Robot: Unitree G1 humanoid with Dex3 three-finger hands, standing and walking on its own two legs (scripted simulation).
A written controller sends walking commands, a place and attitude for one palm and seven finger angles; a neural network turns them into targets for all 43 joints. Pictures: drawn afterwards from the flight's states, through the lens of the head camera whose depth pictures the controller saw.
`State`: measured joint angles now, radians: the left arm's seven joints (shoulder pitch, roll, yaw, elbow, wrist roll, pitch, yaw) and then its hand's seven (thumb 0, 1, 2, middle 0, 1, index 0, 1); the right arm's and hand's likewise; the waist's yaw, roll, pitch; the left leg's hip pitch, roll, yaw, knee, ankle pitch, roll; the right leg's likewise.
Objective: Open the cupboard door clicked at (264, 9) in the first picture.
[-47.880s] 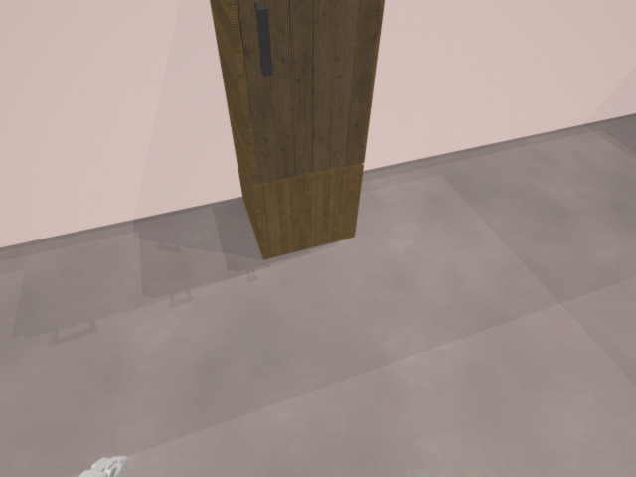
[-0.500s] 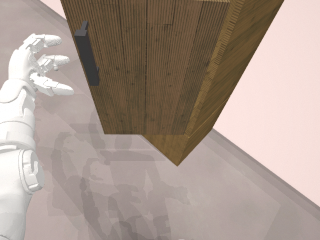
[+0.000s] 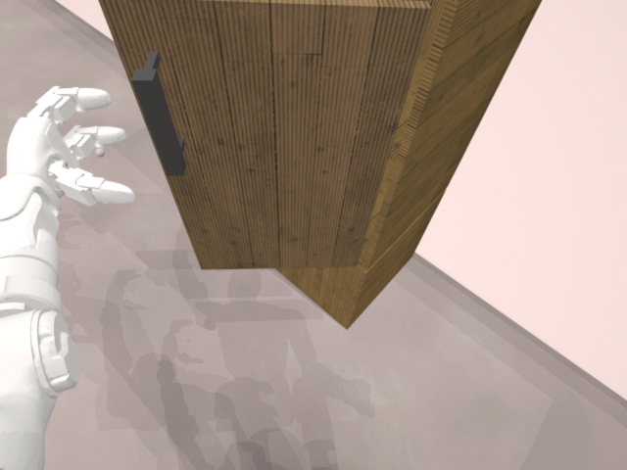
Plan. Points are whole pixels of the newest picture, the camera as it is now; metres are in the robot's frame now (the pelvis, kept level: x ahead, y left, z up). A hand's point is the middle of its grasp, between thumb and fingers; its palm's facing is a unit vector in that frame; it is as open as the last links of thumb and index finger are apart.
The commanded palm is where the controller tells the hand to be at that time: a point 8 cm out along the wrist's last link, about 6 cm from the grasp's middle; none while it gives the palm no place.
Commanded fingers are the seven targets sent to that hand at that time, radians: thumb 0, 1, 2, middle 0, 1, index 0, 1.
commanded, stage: slide the fingers in behind the handle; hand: left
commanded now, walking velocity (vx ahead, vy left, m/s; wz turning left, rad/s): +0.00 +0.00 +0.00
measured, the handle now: (165, 117) +0.54 +0.18 +0.13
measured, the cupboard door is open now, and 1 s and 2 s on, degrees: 45 45 45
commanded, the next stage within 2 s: close the thumb around the handle in 1.52 s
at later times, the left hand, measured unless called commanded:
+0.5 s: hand (141, 144) +0.49 +0.20 +0.13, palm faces +0.01 -1.00 +0.01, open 14.0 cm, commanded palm +0.47 +0.25 +0.13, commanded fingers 0.00 -0.50 0.30 -0.30 -1.20 -0.30 -1.20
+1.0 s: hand (155, 152) +0.48 +0.18 +0.13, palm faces +0.04 -1.00 +0.01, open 14.1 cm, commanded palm +0.45 +0.22 +0.13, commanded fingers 0.00 -0.50 0.30 -0.30 -1.20 -0.30 -1.20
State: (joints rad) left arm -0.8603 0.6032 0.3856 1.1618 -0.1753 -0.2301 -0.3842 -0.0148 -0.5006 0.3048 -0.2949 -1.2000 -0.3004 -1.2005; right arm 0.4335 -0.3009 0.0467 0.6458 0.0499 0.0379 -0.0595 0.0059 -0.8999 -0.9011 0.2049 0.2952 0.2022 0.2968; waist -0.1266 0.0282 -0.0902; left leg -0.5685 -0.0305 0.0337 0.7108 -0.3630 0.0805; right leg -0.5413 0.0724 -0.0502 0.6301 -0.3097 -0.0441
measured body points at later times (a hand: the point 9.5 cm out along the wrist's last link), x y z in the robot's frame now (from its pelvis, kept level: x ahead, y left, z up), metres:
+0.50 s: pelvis +0.00 -0.01 +0.00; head +0.08 +0.00 +0.44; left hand +0.49 +0.25 +0.13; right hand +0.02 -0.28 -0.11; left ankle -0.01 +0.06 -0.72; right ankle -0.01 -0.10 -0.72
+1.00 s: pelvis +0.00 -0.01 +0.00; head +0.06 +0.00 +0.45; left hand +0.47 +0.23 +0.13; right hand +0.04 -0.28 -0.11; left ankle -0.01 +0.06 -0.72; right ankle -0.01 -0.10 -0.72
